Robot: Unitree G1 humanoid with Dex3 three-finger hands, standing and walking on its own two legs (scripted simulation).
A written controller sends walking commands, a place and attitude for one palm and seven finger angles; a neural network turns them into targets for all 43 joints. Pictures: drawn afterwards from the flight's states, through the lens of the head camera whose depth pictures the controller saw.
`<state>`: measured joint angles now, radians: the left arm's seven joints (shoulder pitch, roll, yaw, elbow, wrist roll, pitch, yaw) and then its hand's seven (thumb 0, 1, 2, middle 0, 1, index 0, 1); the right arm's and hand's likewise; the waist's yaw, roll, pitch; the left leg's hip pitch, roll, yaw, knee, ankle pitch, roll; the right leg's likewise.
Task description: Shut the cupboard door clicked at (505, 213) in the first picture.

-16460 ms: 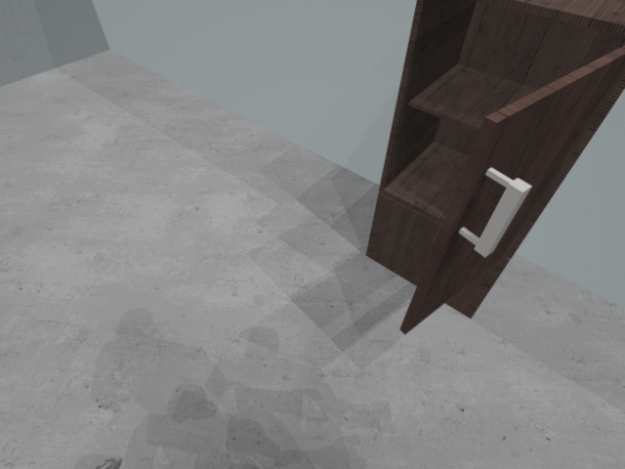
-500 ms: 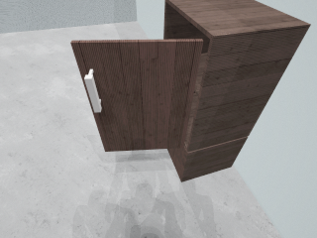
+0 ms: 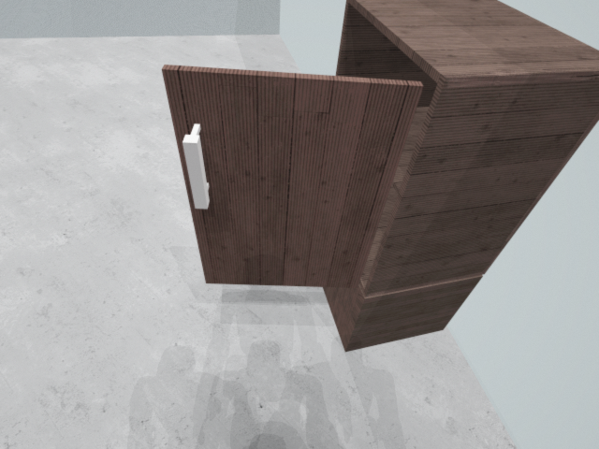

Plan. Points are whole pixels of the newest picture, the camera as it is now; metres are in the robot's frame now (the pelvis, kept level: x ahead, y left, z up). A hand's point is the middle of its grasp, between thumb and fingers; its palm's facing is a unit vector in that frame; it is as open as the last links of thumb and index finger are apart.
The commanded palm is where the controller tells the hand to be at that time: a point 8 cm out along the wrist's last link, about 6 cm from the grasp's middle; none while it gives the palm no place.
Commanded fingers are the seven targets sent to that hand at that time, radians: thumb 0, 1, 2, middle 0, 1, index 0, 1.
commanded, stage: shuffle to correct the standing spot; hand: left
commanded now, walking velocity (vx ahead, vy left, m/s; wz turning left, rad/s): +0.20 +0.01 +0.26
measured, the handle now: (199, 167) +0.57 +0.23 +0.05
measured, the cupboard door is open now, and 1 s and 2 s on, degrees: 76 76 76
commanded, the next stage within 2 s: come to a stop and stand still in 0.44 s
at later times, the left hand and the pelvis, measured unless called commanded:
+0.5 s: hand out of the picture +0.10 +0.19 -0.17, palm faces +0.14 -0.97 -0.18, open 7.2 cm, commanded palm none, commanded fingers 0.00 0.90 0.90 -0.20 -0.30 -0.20 -0.30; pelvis +0.10 +0.00 +0.01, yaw +5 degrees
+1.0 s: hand out of the picture +0.16 +0.19 -0.17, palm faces +0.10 -0.97 -0.20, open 7.3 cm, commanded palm none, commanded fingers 0.00 0.90 0.90 -0.20 -0.30 -0.20 -0.30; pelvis +0.14 +0.01 +0.00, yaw +5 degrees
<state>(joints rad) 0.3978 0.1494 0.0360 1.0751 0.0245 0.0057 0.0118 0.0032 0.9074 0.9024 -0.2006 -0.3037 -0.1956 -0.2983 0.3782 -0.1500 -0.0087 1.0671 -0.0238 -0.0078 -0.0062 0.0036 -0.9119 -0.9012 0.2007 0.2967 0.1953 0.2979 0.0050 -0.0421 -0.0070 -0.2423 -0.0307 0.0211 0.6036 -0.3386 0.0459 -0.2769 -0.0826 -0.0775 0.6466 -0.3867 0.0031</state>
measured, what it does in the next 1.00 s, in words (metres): walks ahead: right foot, then left foot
